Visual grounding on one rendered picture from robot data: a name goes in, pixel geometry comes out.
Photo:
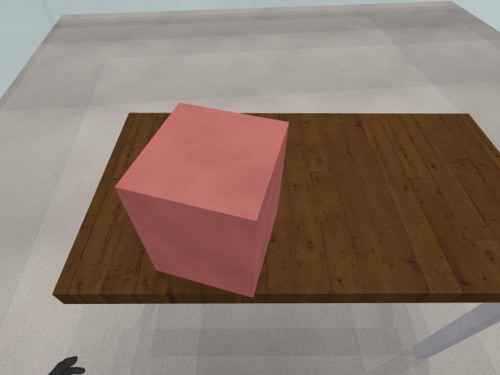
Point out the table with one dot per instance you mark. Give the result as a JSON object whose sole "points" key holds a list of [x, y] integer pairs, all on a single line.
{"points": [[373, 208]]}

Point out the carton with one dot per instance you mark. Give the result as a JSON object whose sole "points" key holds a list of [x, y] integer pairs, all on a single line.
{"points": [[203, 195]]}

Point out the left robot hand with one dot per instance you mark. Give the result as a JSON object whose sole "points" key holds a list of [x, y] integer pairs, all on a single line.
{"points": [[64, 367]]}

